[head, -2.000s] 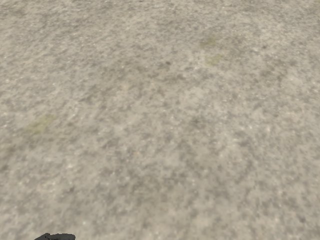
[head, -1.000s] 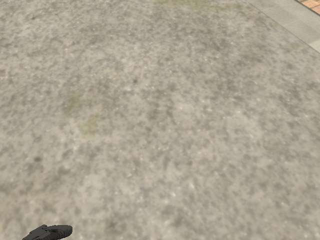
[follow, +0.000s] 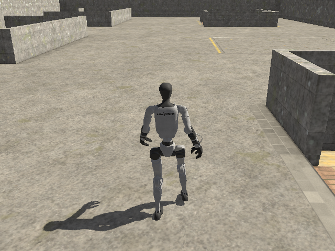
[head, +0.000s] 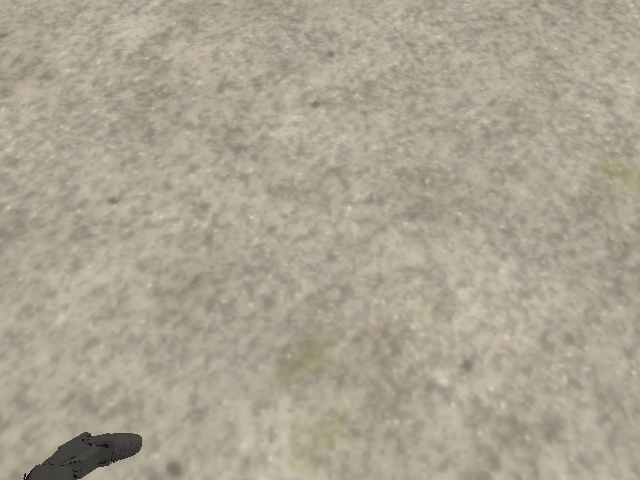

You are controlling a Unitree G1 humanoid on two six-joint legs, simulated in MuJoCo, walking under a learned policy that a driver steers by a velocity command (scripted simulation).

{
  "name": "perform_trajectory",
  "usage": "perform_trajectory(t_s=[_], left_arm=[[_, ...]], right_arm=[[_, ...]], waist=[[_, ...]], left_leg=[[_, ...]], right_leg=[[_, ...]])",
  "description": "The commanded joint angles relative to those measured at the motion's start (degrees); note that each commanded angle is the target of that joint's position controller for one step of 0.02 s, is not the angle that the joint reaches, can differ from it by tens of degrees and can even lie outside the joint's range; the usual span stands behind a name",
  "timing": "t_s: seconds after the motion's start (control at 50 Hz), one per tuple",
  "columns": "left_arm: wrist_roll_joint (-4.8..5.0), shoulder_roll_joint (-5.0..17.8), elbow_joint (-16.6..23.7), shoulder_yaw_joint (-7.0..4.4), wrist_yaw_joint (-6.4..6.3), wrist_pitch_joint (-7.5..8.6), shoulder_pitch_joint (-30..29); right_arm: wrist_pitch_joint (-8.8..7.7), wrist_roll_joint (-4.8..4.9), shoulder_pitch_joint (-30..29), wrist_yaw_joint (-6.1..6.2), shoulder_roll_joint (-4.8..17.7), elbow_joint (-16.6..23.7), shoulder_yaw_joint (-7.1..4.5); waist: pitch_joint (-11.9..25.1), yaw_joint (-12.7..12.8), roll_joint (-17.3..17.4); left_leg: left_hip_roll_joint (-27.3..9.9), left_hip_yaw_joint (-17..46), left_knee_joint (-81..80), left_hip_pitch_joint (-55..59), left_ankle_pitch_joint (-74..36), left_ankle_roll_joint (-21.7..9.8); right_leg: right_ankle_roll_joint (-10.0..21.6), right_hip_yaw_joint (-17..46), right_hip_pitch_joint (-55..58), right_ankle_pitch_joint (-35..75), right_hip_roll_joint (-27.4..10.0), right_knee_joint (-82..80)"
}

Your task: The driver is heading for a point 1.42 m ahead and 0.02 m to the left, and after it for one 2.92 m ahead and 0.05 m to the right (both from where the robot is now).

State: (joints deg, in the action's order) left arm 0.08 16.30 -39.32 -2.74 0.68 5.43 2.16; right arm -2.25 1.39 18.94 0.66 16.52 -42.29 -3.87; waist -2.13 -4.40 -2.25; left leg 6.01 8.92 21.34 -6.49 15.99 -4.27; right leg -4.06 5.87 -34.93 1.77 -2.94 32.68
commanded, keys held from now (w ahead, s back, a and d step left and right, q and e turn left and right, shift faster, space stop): w+q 0.30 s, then q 0.04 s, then no key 0.14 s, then e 0.48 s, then w+e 0.04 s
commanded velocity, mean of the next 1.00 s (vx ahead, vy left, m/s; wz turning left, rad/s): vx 0.27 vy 0.00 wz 0.15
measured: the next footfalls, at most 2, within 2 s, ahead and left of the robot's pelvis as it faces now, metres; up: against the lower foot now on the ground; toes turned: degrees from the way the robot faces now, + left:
right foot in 0.10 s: +0.24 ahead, -0.14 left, +0.00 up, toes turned +8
left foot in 0.56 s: +0.42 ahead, +0.16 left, +0.00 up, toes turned +17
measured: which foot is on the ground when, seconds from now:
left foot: down 0.00-0.12, up 0.14-0.54, down 0.56-0.98, up 1.00-1.00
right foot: up 0.00-0.08, down 0.10-0.58, up 0.60-0.96, down 0.98-1.00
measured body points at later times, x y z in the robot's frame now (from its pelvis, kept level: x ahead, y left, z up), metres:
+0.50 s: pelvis +0.25 -0.02 +0.00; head +0.29 +0.00 +0.44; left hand +0.20 +0.27 -0.13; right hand +0.53 -0.19 -0.08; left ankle +0.37 +0.16 -0.71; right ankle +0.20 -0.15 -0.74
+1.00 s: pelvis +0.35 +0.00 -0.02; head +0.37 -0.03 +0.43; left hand +0.41 +0.30 -0.12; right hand +0.54 -0.26 -0.13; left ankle +0.38 +0.14 -0.74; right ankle +0.36 -0.10 -0.75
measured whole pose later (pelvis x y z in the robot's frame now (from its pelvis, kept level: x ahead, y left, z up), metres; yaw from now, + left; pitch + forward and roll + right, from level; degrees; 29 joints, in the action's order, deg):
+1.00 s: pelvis +0.35 +0.00 -0.02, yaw +5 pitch +0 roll +3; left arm 0.2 17.4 -45.7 -4.1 -0.4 -3.3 12.6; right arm 1.2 0.5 4.9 2.1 16.1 -44.8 -4.3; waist -1.8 1.6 0.0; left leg -4.8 -11.6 32.3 -19.2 14.1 0.6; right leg 1.1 -2.3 -17.8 -19.9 -3.1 36.5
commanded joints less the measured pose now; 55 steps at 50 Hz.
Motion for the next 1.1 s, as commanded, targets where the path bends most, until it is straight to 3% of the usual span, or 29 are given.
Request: perform_trajectory(t_s=[0.02, 0.06, 0.08, 0.1, 0.12, 0.14, 0.16, 0.2, 0.26, 0.34, 0.42, 0.48, 0.52, 0.56, 0.58, 0.6, 0.62, 0.64, 0.66, 0.7, 0.8, 0.9, 0.96, 0.98, 1.0, 1.02, 1.04, 1.06, 1.1], left_arm=[[0.50, 6.12, 4.85, -1.70, 0.68, 1.61, -4.56], [0.58, 7.41, 4.05, -2.41, 0.74, 2.13, -0.92], [0.34, 8.30, 2.67, -3.11, 0.45, 2.40, 4.00], [-0.64, 10.48, 1.79, -3.91, 0.05, 2.68, 10.91], [-1.72, 15.23, 1.03, -4.95, -0.29, 2.40, 17.64], [-0.58, 14.43, -0.64, -4.97, 0.38, 1.74, 19.81], [0.01, 9.05, 0.54, -3.58, 0.28, 1.51, 16.47], [-0.45, 5.89, 0.59, -2.38, -0.07, 0.70, 11.38], [-0.59, 4.54, -0.78, -1.97, -0.36, 1.13, 9.87], [-0.59, 7.25, -2.55, -2.85, -0.62, 1.32, 9.71], [0.07, 8.86, -4.21, -2.95, -1.20, -0.19, 10.05], [1.23, 10.26, -6.05, -3.14, -1.25, -1.01, 12.34], [2.12, 10.84, -7.20, -3.17, -1.07, -1.37, 12.36], [2.04, 8.87, -8.10, -2.25, -0.68, -1.32, 12.93], [-0.48, 5.28, -6.60, -0.61, -0.26, -0.81, 14.89], [-0.48, 1.18, -8.32, 1.32, 0.55, -1.20, 22.70], [1.37, 7.17, -10.04, -0.37, 0.58, -2.33, 20.58], [2.37, 8.28, -8.32, -0.84, 0.33, -3.18, 15.87], [1.92, 7.15, -8.45, -0.79, -0.53, -4.19, 14.17], [0.92, 6.85, -9.08, -1.27, -2.14, -6.78, 15.85], [0.53, 5.48, -7.02, -1.93, -3.35, -8.72, 14.55], [0.40, 5.54, -4.25, -2.05, -1.81, -8.68, 11.07], [0.16, 5.75, -5.19, -2.66, -0.60, -8.63, 15.35], [-0.16, 6.99, -6.20, -3.28, -0.57, -8.58, 17.81], [-0.06, 12.13, -5.90, -4.56, -1.52, -8.42, 19.59], [-0.16, 17.72, -4.25, -5.37, -1.45, -7.34, 19.72], [-1.55, 15.51, -3.67, -4.88, -1.01, -5.52, 18.70], [-1.19, 13.32, -3.36, -4.25, -1.13, -4.08, 16.11], [0.69, 10.14, -3.28, -3.28, -1.90, -3.30, 13.67]], right_arm=[[-0.14, 0.26, 1.37, 0.66, 9.33, 2.48, -2.62], [0.14, 0.02, 0.22, 0.74, 9.23, 2.80, -2.77], [0.23, -0.11, -0.52, 0.64, 8.00, 3.19, -2.37], [0.08, -0.61, -0.48, 0.32, 4.97, 3.92, -1.22], [-0.25, -0.38, 5.62, 0.37, 0.98, 5.21, -0.02], [-0.64, 0.97, 8.53, 0.35, 3.38, 5.98, 0.08], [-0.42, 1.26, 4.71, 0.41, 8.67, 4.92, -1.23], [0.09, -0.10, -2.53, 0.30, 9.04, 6.24, -1.71], [0.88, 0.31, -2.42, -0.45, 5.64, 6.63, -1.55], [1.39, -0.32, -6.16, -0.57, 3.75, 8.86, -1.04], [0.42, -0.95, -11.02, -1.76, 1.28, 9.90, 0.03], [0.16, -0.86, -13.98, -2.89, 2.04, 11.15, -0.22], [-0.12, -1.62, -12.19, -2.94, 3.22, 10.80, -0.76], [-0.49, -2.73, -3.89, -1.86, 7.28, 7.76, -2.34], [-0.26, -4.60, 1.02, -0.76, 12.13, 7.54, -2.96], [0.12, -4.95, -1.02, -0.46, 9.36, 8.25, -1.32], [0.72, -3.54, -1.47, -0.97, 6.54, 8.17, -0.88], [0.76, -2.45, -5.25, -1.26, 5.82, 7.77, -0.50], [0.66, -2.00, -8.64, -1.29, 4.79, 7.16, -0.14], [0.64, -2.74, -14.05, -1.02, 5.47, 6.47, -0.49], [0.79, -2.79, -16.50, 0.89, 5.97, 4.46, -1.34], [1.98, -2.07, -16.37, 1.87, 7.21, 2.17, -2.01], [2.88, -0.24, -17.87, 1.82, 7.74, 1.11, -2.30], [3.24, 0.26, -15.71, 1.68, 6.03, -0.04, -2.15], [3.54, -0.98, -14.11, 1.19, 2.58, -0.06, -1.47], [2.91, -1.74, -19.62, 1.14, 3.00, 3.71, -1.62], [2.02, -0.90, -23.79, 0.89, 5.34, 4.59, -2.25], [1.28, 0.10, -23.16, 0.65, 7.17, 4.13, -3.00], [0.32, -1.08, -20.56, 0.96, 7.88, 1.46, -3.72]], waist=[[1.79, 0.73, 8.24], [2.25, 3.06, 9.90], [4.30, 5.74, 9.70], [10.79, 8.97, 6.65], [19.37, 8.00, -6.33], [20.69, 7.06, -17.68], [12.55, 8.35, -8.95], [3.57, 7.52, -2.44], [1.39, 5.51, -4.81], [-0.29, 5.14, -2.27], [1.26, 6.63, -1.93], [2.34, 7.23, -2.45], [3.75, 5.07, -2.79], [8.59, 0.41, 0.26], [16.81, 0.19, 8.57], [26.98, 3.35, 16.19], [27.30, 0.93, 10.22], [19.31, 1.77, 9.16], [14.14, 3.18, 6.77], [8.79, 6.48, 8.90], [6.95, 6.37, 9.92], [7.25, 5.37, 9.64], [7.33, 8.30, 8.54], [6.39, 8.47, 4.50], [3.59, 7.36, -10.46], [1.28, 8.21, -15.62], [0.89, 9.91, -9.97], [-0.82, 7.96, -8.80], [-0.46, 6.27, -6.93]], left_leg=[[-13.62, 12.37, -2.00, -2.64, -9.51, -7.12], [-14.31, 14.98, 1.77, -1.28, -11.30, -6.02], [-12.26, 14.23, 6.12, -2.10, -13.69, -4.69], [-8.99, 11.04, 17.96, -5.99, -11.72, -2.76], [-1.06, 3.36, 37.24, -22.11, 6.20, 1.33], [-1.86, 1.35, 49.15, -35.65, 19.14, 2.61], [-5.34, 2.47, 53.80, -39.07, 13.93, 3.12], [-8.98, -0.63, 51.47, -36.79, 5.82, 3.55], [-11.84, -2.20, 46.46, -31.94, 1.38, 3.75], [-12.17, -3.38, 37.80, -34.59, -4.04, 5.48], [-9.42, -8.13, 21.03, -25.56, -15.62, 5.31], [-7.90, -8.61, 13.83, -22.36, -16.17, 3.77], [-6.58, -8.61, 9.50, -17.20, -13.91, 1.47], [-6.22, -9.24, 1.82, -1.59, -29.46, -1.59], [-19.63, 2.79, 9.26, 16.40, -61.62, -6.54], [-32.47, 16.38, 9.80, 25.11, -70.05, -16.82], [-29.38, 13.19, 7.49, 19.43, -58.40, -15.54], [-26.13, 8.19, 4.89, 14.07, -48.82, -12.86], [-23.95, 5.51, 2.13, 7.93, -39.18, -10.61], [-21.46, 0.31, -3.67, -6.27, -26.54, -9.08], [-22.48, -5.32, -7.51, -11.00, -12.84, -9.86], [-24.65, -7.38, -6.26, -7.54, -11.24, -9.04], [-23.16, -10.78, 0.01, -7.80, -10.11, -4.89], [-20.10, -13.74, 5.88, -11.34, -0.22, -1.17], [-12.83, -20.27, 22.59, -22.95, 12.75, 4.86], [-4.35, -13.66, 33.62, -36.91, 22.06, 6.89], [-6.13, -6.14, 38.16, -40.11, 17.66, 5.18], [-7.86, -4.55, 37.38, -41.15, 10.31, 3.60], [-9.06, -4.35, 34.22, -39.86, 1.30, 3.96]], right_leg=[[1.16, -0.77, 7.83, -0.01, 2.48, -4.15], [3.15, -1.11, 11.90, -4.78, 2.49, -5.28], [4.64, -2.22, 18.77, -4.63, 2.67, -7.58], [7.65, 2.33, 31.27, -6.31, -2.95, -6.72], [14.63, 22.23, 51.32, -13.73, -15.89, -8.59], [19.39, 42.27, 55.35, -30.26, -22.36, -15.01], [17.10, 36.17, 48.78, -36.98, -20.03, -16.95], [13.93, 19.41, 35.30, -23.75, -14.83, -18.21], [13.28, 7.51, 28.22, -12.27, -11.06, -21.82], [15.17, -1.37, 28.63, 6.77, -11.91, -22.84], [13.64, -10.46, 27.57, 20.14, -8.79, -20.23], [12.91, -10.29, 31.83, 20.71, -10.30, -17.26], [12.10, -8.46, 33.23, 24.43, -10.91, -12.52], [8.54, -9.84, 29.76, 22.48, -6.34, 0.01], [5.06, -10.75, 17.09, -1.78, -2.36, 14.82], [1.86, -3.89, 8.66, -43.52, 2.37, 28.95], [1.37, 1.42, 8.88, -44.60, 0.53, 32.31], [1.11, -0.20, 4.67, -43.01, -0.63, 32.37], [0.51, -1.08, 3.67, -40.13, -1.96, 30.08], [-1.59, -2.89, 10.89, -32.78, -2.22, 27.73], [-0.95, -5.28, 11.82, -25.70, -2.49, 25.13], [1.64, -7.43, 14.49, -23.51, -2.53, 15.65], [5.06, -10.42, 21.89, -16.64, 0.05, 2.17], [7.55, -8.21, 25.39, -14.33, 0.70, -3.96], [12.91, 9.69, 29.22, -11.96, -10.31, -13.19], [22.91, 29.02, 29.13, -24.10, -18.44, -19.08], [23.36, 31.41, 28.27, -38.39, -18.06, -23.99], [19.91, 28.32, 28.36, -43.15, -16.30, -25.10], [15.46, 21.90, 30.13, -37.47, -13.04, -24.18]])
